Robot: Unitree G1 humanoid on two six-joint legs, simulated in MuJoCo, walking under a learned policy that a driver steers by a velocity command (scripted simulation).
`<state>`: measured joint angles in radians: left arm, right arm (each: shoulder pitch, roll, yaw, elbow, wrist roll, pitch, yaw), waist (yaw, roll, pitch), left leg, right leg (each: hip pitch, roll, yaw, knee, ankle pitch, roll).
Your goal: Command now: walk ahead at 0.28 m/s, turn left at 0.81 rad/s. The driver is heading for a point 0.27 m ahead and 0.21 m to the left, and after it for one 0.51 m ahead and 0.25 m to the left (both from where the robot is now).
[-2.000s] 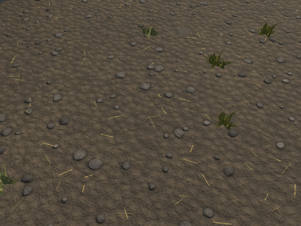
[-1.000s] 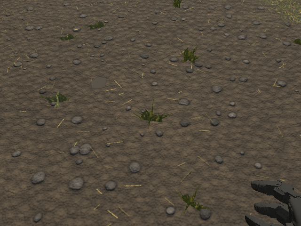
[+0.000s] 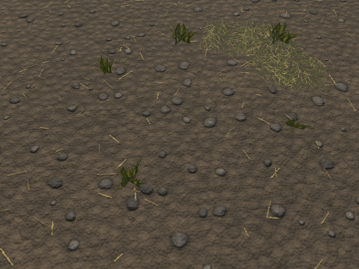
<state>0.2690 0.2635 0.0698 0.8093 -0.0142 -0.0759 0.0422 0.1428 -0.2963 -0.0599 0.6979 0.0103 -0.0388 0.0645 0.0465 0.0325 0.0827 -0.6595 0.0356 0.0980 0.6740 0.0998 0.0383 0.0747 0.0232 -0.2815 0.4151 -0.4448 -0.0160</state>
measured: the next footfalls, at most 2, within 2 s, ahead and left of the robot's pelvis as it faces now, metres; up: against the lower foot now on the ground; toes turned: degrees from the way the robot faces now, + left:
left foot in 0.04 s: +0.25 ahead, +0.05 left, +0.00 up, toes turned +4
right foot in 0.54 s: +0.36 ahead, -0.13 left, +0.00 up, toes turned +41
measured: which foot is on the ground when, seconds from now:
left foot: up 0.00-0.02, down 0.04-0.52, up 0.54-1.00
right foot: down 0.00-0.04, up 0.06-0.52, down 0.54-1.00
